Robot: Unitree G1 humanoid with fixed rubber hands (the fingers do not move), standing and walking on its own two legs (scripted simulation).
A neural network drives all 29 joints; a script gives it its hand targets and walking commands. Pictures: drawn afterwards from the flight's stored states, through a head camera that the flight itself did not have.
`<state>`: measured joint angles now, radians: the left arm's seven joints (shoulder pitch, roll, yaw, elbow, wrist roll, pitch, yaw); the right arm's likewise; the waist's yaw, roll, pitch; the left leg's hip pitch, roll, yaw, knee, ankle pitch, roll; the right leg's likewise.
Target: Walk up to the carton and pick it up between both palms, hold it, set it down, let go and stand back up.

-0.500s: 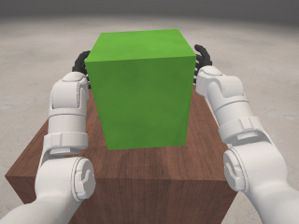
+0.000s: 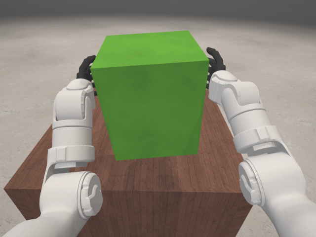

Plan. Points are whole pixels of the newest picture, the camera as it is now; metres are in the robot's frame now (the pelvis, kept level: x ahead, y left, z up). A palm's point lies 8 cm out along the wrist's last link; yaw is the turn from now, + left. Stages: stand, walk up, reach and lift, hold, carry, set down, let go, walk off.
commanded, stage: hold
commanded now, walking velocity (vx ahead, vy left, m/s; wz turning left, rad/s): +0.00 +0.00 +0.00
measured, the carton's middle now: (152, 95) +0.40 +0.00 +0.24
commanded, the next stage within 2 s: none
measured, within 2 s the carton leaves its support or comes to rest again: neither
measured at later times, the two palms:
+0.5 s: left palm (84, 85) +0.37 +0.15 +0.28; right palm (217, 77) +0.37 -0.15 +0.30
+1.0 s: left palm (83, 87) +0.37 +0.15 +0.28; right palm (215, 78) +0.37 -0.15 +0.30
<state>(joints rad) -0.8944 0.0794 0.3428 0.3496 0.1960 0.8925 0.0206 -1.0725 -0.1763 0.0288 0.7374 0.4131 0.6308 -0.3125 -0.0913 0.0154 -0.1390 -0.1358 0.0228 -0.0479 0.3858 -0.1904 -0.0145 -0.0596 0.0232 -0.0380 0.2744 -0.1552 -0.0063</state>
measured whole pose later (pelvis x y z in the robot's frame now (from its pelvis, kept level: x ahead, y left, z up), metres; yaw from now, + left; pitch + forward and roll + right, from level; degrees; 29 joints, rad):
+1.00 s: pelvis +0.00 +0.00 +0.00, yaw +0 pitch -3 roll -2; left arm -0.90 0.08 0.36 0.37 0.20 0.89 0.02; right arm -1.08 -0.17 0.02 0.75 0.41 0.64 -0.32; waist -0.09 0.01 -0.15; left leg -0.14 0.02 -0.06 0.39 -0.19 -0.02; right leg -0.06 0.03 -0.02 0.27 -0.15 -0.01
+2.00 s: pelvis +0.00 +0.00 +0.00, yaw +0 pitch -3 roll -2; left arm -0.90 0.07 0.36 0.37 0.21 0.89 0.02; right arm -1.08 -0.18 0.02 0.74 0.41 0.65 -0.32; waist -0.09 0.02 -0.16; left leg -0.14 0.01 -0.06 0.39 -0.19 -0.01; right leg -0.06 0.03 0.00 0.27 -0.15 0.00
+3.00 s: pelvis +0.00 +0.00 +0.00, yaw +0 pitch -3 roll -1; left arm -0.91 0.07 0.36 0.39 0.21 0.88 0.02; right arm -1.09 -0.18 0.02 0.76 0.41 0.66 -0.32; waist -0.09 0.02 -0.17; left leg -0.14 0.01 -0.07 0.38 -0.19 -0.01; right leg -0.07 0.04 0.01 0.27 -0.15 -0.01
